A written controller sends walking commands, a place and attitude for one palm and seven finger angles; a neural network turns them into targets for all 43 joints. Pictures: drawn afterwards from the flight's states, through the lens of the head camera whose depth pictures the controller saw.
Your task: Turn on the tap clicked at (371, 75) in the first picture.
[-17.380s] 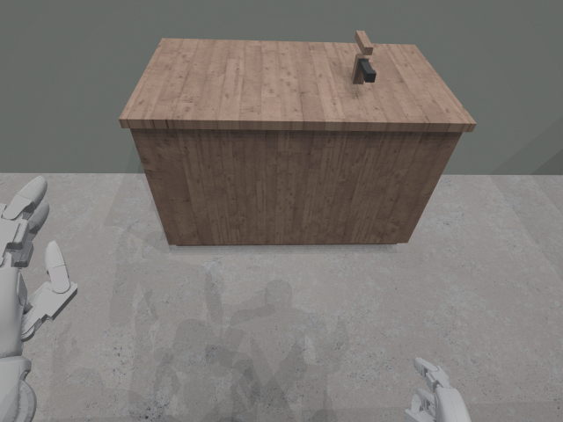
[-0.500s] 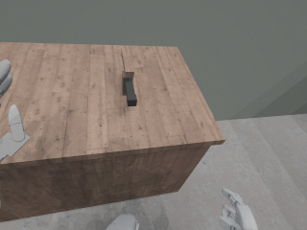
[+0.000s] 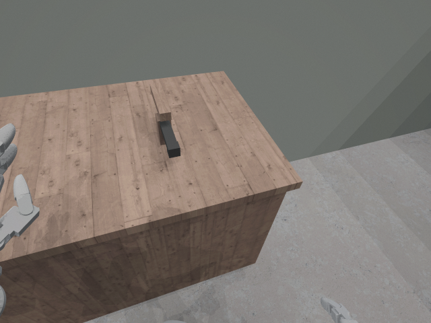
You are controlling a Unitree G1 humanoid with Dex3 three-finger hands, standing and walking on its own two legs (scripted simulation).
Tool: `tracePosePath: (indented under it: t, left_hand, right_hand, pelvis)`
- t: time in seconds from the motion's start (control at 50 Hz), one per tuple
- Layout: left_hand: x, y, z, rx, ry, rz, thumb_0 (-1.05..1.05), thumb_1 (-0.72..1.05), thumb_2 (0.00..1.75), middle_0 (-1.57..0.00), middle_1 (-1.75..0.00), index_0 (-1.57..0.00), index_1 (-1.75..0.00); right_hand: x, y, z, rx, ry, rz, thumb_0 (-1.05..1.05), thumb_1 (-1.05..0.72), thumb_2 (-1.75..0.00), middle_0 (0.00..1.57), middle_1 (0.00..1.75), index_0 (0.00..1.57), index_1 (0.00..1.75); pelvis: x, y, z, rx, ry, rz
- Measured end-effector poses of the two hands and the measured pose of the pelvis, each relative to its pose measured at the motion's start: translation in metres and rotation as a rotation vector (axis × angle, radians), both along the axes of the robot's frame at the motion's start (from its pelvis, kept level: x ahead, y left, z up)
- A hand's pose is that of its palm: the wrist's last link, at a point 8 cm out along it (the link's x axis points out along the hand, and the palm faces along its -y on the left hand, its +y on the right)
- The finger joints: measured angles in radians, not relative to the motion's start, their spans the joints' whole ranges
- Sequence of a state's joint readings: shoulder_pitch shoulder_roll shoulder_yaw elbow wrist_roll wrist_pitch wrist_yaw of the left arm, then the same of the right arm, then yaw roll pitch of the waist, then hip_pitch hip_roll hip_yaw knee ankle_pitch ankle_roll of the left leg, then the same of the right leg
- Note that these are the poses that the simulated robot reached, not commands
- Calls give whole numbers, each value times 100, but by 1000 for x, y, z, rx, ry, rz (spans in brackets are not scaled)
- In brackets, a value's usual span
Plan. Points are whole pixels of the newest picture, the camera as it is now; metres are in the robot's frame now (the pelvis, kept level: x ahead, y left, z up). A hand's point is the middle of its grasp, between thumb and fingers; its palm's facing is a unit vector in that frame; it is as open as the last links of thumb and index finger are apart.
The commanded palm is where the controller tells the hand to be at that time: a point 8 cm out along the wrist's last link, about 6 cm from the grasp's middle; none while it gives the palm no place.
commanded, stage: come to a stop and stand still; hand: left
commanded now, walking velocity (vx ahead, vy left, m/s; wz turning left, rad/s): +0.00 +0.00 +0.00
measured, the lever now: (173, 149) +0.48 +0.14 +0.03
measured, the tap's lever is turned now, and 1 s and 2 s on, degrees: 0 0 0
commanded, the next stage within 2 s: look again from close up in 0.52 s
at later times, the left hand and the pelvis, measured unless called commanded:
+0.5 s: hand (24, 230) +0.20 +0.28 +0.14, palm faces +0.47 -0.81 -0.35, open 7.4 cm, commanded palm +0.15 +0.30 +0.19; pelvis +0.00 +0.02 +0.01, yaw +2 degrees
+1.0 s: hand (15, 226) +0.19 +0.29 +0.16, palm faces +0.45 -0.83 -0.33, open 7.5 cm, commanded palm +0.14 +0.32 +0.19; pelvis -0.01 +0.03 +0.01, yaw +3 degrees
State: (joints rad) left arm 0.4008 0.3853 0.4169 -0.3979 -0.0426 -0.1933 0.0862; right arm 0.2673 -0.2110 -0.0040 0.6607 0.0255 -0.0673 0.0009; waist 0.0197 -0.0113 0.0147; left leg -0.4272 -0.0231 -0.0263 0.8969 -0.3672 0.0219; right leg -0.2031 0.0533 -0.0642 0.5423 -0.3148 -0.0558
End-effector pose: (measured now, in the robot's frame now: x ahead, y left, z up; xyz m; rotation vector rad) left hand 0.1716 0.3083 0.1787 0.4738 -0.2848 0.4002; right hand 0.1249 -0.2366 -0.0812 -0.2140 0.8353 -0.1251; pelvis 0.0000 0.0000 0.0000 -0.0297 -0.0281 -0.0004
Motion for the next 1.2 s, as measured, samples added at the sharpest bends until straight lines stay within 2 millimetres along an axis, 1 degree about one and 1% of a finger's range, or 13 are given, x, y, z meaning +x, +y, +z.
tracePosePath:
  t: [0.06,0.12,0.2,0.3,0.36,0.44,0.52,0.62,0.72,0.86,0.94,1.12,1.2]
  left_hand:
    - [5,-7,-17,-86,-10,-18,1,89,90,-21,-30,-21,-30]
    - [8,-19,-14,-96,-52,-85,2,89,90,-21,-30,-20,-30]
    - [5,-26,19,48,-84,-148,2,88,90,-21,-30,-21,-30]
    - [-11,-15,52,203,-81,-91,1,88,90,-21,-30,-21,-30]
    - [-21,-2,41,157,-12,-17,1,88,90,-21,-30,-21,-30]
    - [-25,12,1,7,88,77,1,89,90,-21,-30,-21,-30]
    - [-18,8,-25,-121,115,90,1,89,90,-21,-30,-20,-30]
    - [-4,-5,0,-70,6,-12,2,89,90,-21,-30,-21,-30]
    - [-5,0,29,55,-64,-53,2,88,90,-21,-30,-21,-30]
    - [-17,22,4,3,76,31,1,89,90,-21,-30,-21,-30]
    - [-22,22,-13,-79,101,62,1,89,90,-21,-30,-21,-30]
    - [-21,11,16,-17,-25,-2,2,89,90,-21,-30,-21,-30]
    - [-19,12,18,14,5,16,1,89,90,-21,-30,-21,-30]
  right_hand:
    - [5,-7,11,-66,-57,-6,1,-91,-90,20,30,20,30]
    - [13,-4,20,-90,-111,-14,1,-91,-90,20,30,20,30]
    - [23,11,27,-49,-173,14,1,-91,-90,19,30,20,30]
    - [27,29,14,51,-159,52,1,-91,-90,19,30,20,30]
    - [24,34,5,80,-119,48,1,-91,-90,20,30,20,30]
    - [21,35,-3,50,-70,62,1,-91,-90,20,30,20,30]
    - [24,36,1,5,-45,83,1,-91,-90,20,30,20,30]
    - [41,41,18,-9,-108,104,1,-91,-90,20,30,20,30]
    - [54,43,30,7,-175,87,1,-91,-90,20,30,20,30]
    - [50,44,26,7,-151,66,1,-91,-90,20,30,20,30]
    - [42,46,21,-9,-108,83,1,-91,-90,20,30,20,30]
    - [34,57,21,12,-108,100,1,-91,-90,20,30,20,30]
    - [31,56,18,42,-106,80,1,-91,-90,20,30,20,30]
  pelvis:
    - [0,6,-4,5,-7,7]
    - [-5,11,-5,45,-33,-7]
    - [-11,10,0,41,-30,3]
    - [-12,9,4,-1,-10,37]
    - [-7,10,5,9,12,29]
    - [-1,15,4,20,16,46]
    - [-2,18,6,36,-6,44]
    - [-5,18,7,20,-9,52]
    - [-5,20,9,8,6,46]
    - [-1,28,10,9,13,44]
    - [-4,29,10,11,1,51]
    - [-12,27,11,14,-5,53]
    - [-9,22,12,19,8,51]
